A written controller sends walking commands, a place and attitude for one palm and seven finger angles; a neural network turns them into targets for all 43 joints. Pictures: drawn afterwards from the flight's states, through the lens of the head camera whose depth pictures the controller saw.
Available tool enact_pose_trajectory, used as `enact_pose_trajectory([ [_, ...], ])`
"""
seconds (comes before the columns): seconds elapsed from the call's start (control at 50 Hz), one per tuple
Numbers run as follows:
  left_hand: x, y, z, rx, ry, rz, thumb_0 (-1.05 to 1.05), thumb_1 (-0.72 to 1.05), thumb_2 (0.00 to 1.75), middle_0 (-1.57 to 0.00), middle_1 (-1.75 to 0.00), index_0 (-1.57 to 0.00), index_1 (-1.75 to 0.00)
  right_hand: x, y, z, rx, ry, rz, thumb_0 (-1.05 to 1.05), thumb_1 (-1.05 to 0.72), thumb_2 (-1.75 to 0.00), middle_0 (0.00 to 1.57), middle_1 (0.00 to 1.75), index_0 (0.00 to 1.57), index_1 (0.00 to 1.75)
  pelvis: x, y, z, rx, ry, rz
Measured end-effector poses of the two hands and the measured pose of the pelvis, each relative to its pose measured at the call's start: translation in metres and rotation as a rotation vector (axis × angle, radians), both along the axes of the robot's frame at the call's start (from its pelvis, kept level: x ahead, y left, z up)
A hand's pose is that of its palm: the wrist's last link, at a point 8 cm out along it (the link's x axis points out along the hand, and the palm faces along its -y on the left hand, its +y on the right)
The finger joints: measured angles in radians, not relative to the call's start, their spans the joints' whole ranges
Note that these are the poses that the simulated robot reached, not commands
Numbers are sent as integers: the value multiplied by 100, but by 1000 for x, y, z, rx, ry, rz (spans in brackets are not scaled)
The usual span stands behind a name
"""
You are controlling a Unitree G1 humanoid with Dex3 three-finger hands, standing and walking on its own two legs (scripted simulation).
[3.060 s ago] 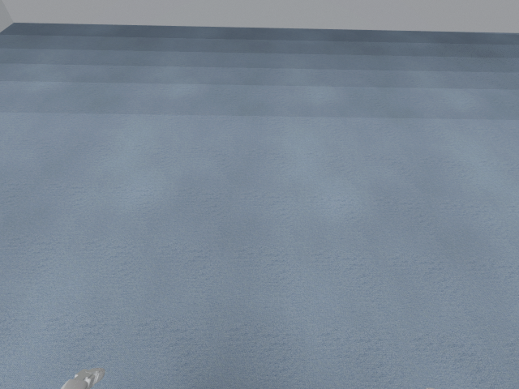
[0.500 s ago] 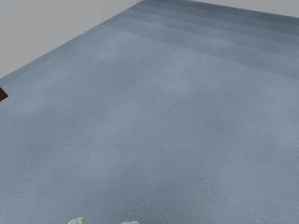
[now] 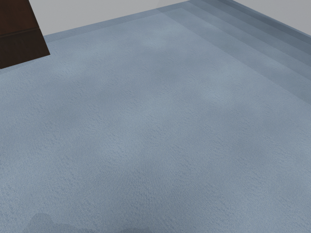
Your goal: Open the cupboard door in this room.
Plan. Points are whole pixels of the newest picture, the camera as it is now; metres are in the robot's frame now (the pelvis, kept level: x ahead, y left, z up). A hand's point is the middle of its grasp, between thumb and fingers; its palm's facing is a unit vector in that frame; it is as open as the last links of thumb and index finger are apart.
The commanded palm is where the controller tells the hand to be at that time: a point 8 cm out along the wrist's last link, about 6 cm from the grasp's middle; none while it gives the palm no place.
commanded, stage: turn or walk to find it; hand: left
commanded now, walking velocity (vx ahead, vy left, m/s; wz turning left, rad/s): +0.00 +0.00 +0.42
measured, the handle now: out of the picture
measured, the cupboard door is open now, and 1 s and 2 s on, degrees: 0 0 0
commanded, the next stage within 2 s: stand and wait in 0.46 s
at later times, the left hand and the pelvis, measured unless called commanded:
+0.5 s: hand out of the picture +0.04 +0.18 -0.13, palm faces +0.22 -0.94 -0.28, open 7.4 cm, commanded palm none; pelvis -0.03 -0.03 +0.01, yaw +12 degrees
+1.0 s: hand out of the picture -0.12 +0.17 -0.18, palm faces +0.32 -0.93 -0.17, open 7.4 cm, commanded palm none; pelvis -0.05 +0.00 +0.01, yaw +14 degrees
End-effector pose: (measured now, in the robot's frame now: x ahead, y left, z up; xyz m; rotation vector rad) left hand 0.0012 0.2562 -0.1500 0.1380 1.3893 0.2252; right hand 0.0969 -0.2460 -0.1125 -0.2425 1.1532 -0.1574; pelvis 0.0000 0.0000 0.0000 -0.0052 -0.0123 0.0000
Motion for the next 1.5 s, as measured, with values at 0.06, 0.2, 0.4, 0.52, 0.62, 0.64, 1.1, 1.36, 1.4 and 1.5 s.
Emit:
enact_pose_trajectory([
  [0.06,5,11,8,4,-29,17,1,91,90,-20,-30,-20,-29,5,12,7,0,-15,24,0,-91,-90,20,30,20,30,-2,6,7,-14,0,25],
  [0.2,27,19,25,29,-143,33,0,91,90,-20,-30,-20,-29,-6,21,6,25,5,47,0,-91,-90,20,30,20,30,-8,9,13,-14,0,76],
  [0.4,46,-14,40,75,-262,32,0,91,90,-20,-30,-20,-29,-51,-13,-26,65,130,43,0,-91,-90,20,30,20,30,-20,-20,4,19,9,157],
  [0.52,14,-39,50,94,-258,90,0,91,90,-20,-30,-20,-30,-58,-35,-32,72,192,80,0,-91,-90,20,30,20,30,-27,-36,7,32,-5,225],
  [0.62,-22,-50,46,78,-201,148,0,90,90,-20,-30,-20,-30,-54,-41,-27,58,207,117,0,-91,-90,20,30,20,30,-30,-40,11,31,-6,260],
  [0.64,-29,-52,44,72,-188,159,0,90,90,-20,-30,-20,-30,-53,-40,-26,53,209,125,0,-91,-90,20,30,20,30,-30,-40,11,30,-5,264],
  [1.1,-143,-44,7,-59,46,255,0,91,90,-20,-30,-20,-29,-28,51,-15,56,48,216,-1,-94,-90,20,30,20,30,-55,5,8,14,-35,251],
  [1.36,-133,-46,11,-51,1,240,0,91,90,-20,-30,-20,-30,-105,25,-21,40,240,178,0,-92,-90,20,30,20,30,-68,0,10,10,-22,273],
  [1.4,-133,-46,12,-46,-2,241,0,91,90,-20,-30,-20,-30,-116,23,-22,43,269,172,0,-92,-90,20,30,20,30,-69,-2,10,9,-20,276],
  [1.5,-135,-49,14,-40,4,237,0,91,90,-20,-30,-20,-29,-134,23,-24,60,302,158,0,-92,-90,20,30,20,30,-70,-5,10,10,-21,275],
])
